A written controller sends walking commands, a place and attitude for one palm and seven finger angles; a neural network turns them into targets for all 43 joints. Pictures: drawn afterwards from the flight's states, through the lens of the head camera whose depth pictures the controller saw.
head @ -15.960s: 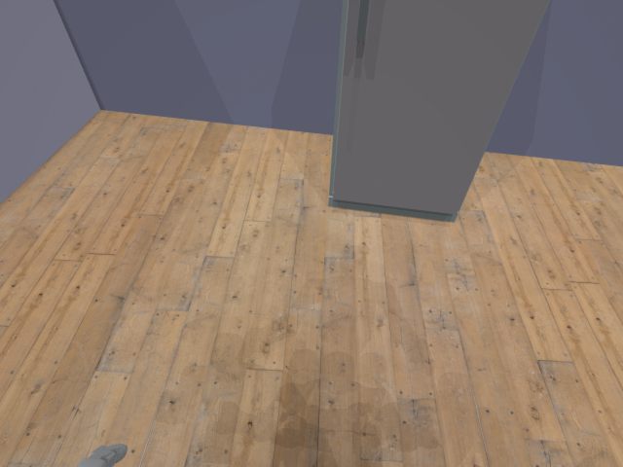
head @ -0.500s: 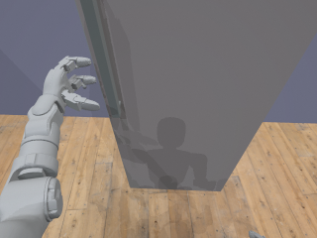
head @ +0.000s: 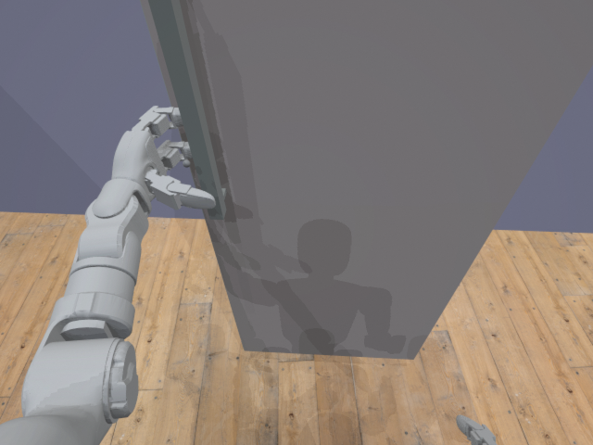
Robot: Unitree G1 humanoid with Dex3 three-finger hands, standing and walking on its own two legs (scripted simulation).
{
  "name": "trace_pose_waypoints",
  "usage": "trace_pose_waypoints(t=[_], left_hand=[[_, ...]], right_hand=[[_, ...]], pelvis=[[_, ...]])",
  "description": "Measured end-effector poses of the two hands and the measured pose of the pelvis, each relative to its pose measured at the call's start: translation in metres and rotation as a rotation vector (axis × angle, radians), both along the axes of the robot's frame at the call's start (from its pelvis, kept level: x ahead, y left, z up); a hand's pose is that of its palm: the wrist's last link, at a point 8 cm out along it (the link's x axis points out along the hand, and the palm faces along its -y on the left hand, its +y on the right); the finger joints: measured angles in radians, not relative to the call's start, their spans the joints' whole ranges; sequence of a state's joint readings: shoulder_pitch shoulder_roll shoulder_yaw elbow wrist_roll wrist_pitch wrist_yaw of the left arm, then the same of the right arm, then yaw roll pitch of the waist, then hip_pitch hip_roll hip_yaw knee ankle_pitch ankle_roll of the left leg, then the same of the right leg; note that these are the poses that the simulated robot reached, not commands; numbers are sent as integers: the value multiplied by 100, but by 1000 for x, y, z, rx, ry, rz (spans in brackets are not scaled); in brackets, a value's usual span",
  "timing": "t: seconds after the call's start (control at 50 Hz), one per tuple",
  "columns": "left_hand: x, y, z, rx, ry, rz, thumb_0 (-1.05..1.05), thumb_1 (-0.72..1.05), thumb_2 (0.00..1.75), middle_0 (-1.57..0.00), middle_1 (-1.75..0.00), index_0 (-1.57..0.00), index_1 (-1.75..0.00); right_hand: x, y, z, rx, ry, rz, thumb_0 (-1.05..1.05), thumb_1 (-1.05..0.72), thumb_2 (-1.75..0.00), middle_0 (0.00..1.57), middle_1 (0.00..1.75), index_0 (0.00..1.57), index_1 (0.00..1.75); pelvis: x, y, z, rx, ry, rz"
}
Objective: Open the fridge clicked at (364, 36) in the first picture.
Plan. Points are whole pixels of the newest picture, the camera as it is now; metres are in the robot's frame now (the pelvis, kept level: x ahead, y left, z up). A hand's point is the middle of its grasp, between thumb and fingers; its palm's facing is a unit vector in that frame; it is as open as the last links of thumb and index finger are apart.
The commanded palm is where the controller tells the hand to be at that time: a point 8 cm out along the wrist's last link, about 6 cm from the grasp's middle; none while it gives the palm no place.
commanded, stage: feel for the door with the fingertips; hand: left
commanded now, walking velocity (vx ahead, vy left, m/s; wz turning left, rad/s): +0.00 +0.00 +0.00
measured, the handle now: (198, 112) +0.49 +0.15 +0.21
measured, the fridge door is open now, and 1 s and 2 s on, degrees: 0 0 0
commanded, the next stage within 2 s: slide the fingers in behind the handle in 0.60 s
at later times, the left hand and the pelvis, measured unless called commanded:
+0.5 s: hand (179, 155) +0.44 +0.17 +0.18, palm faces -0.01 -1.00 +0.01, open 14.0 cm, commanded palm +0.42 +0.22 +0.18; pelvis +0.00 +0.00 +0.00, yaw +0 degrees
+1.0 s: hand (177, 153) +0.45 +0.18 +0.18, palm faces -0.02 -1.00 +0.01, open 13.8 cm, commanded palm +0.42 +0.22 +0.18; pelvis -0.01 +0.01 +0.00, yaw +0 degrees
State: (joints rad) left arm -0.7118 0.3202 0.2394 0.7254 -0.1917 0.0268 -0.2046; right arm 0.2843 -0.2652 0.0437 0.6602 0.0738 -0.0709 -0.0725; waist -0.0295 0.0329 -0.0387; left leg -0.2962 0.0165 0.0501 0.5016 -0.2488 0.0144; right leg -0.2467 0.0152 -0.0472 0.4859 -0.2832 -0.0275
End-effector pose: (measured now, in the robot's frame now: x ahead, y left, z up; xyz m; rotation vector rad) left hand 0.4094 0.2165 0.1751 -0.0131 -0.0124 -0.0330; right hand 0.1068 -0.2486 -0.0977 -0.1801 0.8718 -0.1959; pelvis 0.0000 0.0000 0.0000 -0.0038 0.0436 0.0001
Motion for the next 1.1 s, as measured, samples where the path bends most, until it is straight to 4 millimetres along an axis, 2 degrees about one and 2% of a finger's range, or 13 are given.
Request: trace_pose_waypoints(t=[0.08, 0.28, 0.5, 0.86, 1.1], left_hand=[[0, -2, 1, 1, -19, 19, -1, -50, 30, -30, -120, -30, -120], [1, 12, 8, 18, -4, 38, -1, -50, 30, -30, -120, -30, -120], [11, 11, 4, 3, 5, 26, -1, -50, 30, -30, -120, -30, -120], [20, 17, 3, 1, -7, 12, -1, -50, 30, -36, -124, -35, -123], [16, 11, 1, 6, -15, 8, -1, -50, 30, -33, -122, -32, -122]], right_hand=[[-3, 0, 0, 6, 3, -8, 1, -90, -90, 21, 30, 20, 30], [-12, -6, -3, -9, 42, -22, 1, -90, -90, 21, 30, 20, 30], [-21, -11, -2, -32, 59, -32, 1, -90, -90, 21, 30, 20, 30], [-50, -2, -8, -29, 114, -57, 1, -90, -90, 21, 30, 20, 30], [-49, 3, -7, -22, 101, -44, 1, -90, -90, 21, 30, 20, 30]], pelvis=[[2, -2, 0, 2, -4, -9], [1, -3, 1, -1, -8, -1], [-2, -1, 0, -3, 8, 0], [-6, 8, -2, -9, 26, -6], [-7, 12, -3, -10, 26, -5]])
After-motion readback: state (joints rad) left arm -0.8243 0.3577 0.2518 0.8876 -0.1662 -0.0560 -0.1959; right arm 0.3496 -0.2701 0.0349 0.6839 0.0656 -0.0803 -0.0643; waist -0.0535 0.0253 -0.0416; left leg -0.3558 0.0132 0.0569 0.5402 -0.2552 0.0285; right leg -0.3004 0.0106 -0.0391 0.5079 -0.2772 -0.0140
